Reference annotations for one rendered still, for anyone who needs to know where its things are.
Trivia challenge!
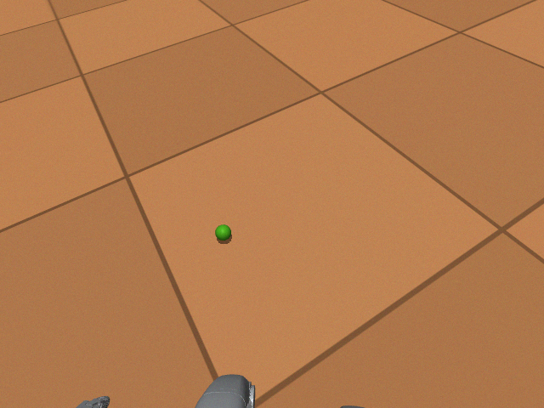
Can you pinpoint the ball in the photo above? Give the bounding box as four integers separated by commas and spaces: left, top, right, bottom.
215, 224, 231, 241

